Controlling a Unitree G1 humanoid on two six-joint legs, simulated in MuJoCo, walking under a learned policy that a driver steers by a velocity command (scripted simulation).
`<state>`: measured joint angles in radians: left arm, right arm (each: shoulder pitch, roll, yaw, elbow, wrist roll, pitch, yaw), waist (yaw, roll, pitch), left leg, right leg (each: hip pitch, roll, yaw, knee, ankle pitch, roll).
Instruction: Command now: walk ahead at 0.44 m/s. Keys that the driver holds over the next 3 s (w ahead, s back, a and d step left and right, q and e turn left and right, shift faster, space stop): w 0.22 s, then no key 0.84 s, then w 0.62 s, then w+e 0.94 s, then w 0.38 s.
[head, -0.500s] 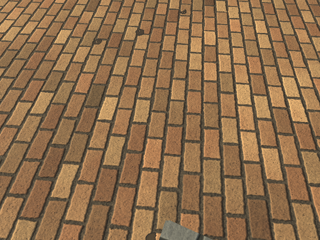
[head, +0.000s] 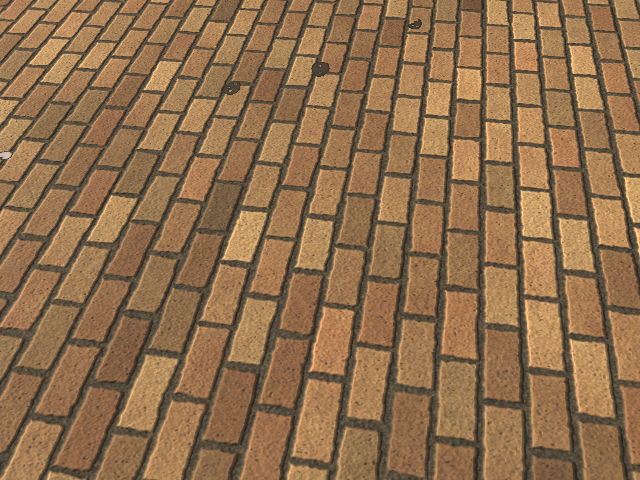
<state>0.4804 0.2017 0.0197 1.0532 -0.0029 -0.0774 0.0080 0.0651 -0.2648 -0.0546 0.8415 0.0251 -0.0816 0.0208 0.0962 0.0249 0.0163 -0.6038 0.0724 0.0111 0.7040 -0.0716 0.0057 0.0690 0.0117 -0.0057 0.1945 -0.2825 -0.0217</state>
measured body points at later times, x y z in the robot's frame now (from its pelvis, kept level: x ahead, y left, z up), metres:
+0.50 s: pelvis +0.26 +0.05 +0.00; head +0.28 +0.05 +0.45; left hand +0.41 +0.31 -0.11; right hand +0.28 -0.21 -0.14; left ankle +0.23 +0.14 -0.74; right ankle +0.40 -0.09 -0.70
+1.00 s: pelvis +0.35 +0.03 -0.01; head +0.36 +0.03 +0.44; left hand +0.47 +0.28 -0.14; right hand +0.37 -0.24 -0.16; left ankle +0.26 +0.15 -0.74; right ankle +0.41 -0.07 -0.74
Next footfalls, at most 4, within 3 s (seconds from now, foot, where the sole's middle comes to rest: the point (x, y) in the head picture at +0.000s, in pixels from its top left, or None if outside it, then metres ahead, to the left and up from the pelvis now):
0.16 left None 0.30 0.15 -0.78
0.60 right None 0.45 -0.07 -0.78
1.82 left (302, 351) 0.78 0.18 -0.78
2.40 right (425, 273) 1.03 -0.11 -0.78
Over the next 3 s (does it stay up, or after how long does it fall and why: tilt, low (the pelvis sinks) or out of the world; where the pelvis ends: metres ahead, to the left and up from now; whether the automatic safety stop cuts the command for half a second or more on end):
stays up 1.24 -0.09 -0.02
